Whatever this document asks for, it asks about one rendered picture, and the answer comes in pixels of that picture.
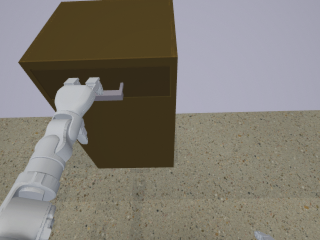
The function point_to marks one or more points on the left robot hand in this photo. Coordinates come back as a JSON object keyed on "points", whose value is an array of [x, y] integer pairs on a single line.
{"points": [[78, 98]]}

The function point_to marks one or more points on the cabinet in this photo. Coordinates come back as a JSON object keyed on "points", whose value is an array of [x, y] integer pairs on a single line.
{"points": [[136, 132]]}

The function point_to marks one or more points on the robot left upper arm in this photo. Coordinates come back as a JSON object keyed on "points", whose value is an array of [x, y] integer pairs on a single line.
{"points": [[27, 219]]}

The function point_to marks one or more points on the handle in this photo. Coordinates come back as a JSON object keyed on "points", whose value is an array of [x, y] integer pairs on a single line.
{"points": [[111, 95]]}

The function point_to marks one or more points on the drawer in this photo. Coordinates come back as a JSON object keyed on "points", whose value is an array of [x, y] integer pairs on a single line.
{"points": [[139, 81]]}

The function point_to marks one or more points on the robot left forearm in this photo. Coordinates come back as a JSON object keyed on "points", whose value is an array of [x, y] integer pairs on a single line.
{"points": [[40, 179]]}

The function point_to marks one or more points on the right robot hand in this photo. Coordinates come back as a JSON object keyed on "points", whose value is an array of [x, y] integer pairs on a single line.
{"points": [[262, 236]]}

